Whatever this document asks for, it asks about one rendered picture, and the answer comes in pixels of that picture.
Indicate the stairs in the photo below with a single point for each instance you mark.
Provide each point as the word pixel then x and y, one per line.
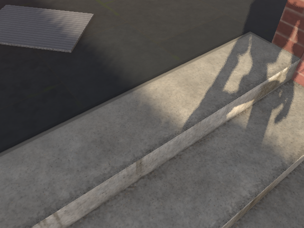
pixel 241 167

